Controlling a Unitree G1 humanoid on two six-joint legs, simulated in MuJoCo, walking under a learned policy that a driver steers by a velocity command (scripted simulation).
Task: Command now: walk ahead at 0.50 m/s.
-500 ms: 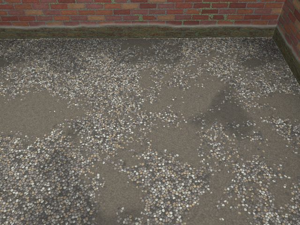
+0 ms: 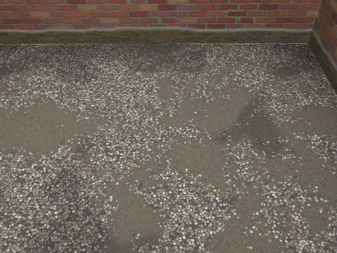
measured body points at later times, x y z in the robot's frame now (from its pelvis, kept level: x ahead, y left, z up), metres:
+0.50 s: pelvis +0.00 +0.00 +0.00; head -0.01 +0.00 +0.45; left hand +0.19 +0.19 -0.08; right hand +0.20 -0.20 -0.08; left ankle -0.03 +0.13 -0.72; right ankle -0.02 -0.08 -0.72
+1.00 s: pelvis +0.00 +0.00 +0.00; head -0.01 +0.00 +0.45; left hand +0.19 +0.19 -0.08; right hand +0.21 -0.19 -0.08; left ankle -0.03 +0.13 -0.72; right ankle -0.02 -0.08 -0.72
